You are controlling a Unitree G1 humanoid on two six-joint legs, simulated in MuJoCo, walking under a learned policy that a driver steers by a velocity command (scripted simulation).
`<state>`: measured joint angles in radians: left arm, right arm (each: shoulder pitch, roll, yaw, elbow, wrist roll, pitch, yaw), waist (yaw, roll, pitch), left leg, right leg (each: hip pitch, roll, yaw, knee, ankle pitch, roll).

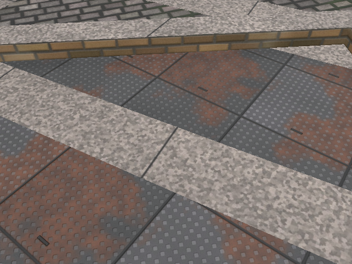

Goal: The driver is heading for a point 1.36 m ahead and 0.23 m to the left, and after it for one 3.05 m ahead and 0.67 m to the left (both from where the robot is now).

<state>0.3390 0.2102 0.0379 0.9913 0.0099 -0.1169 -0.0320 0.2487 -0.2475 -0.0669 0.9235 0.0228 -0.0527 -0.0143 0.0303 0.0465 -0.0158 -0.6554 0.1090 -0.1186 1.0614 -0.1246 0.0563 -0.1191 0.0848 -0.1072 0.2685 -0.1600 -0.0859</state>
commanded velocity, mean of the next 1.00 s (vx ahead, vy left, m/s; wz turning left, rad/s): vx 0.50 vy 0.00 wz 0.14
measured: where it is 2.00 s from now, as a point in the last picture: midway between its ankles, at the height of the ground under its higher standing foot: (163, 159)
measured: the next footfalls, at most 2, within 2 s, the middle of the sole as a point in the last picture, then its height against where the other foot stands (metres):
left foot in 0.42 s outside the picture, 0.14 m lower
right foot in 0.90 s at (173, 233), level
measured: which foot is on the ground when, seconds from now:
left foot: up 0.00-0.40, down 0.42-0.92, up 0.94-1.00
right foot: down 0.00-0.42, up 0.44-0.88, down 0.90-1.00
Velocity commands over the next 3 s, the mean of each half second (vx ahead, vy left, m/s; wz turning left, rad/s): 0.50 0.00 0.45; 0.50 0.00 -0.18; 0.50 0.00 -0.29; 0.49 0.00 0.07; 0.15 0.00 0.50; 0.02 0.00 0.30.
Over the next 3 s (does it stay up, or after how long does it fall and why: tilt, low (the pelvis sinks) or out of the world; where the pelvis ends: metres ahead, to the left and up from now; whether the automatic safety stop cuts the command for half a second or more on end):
stays up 1.30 0.15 -0.15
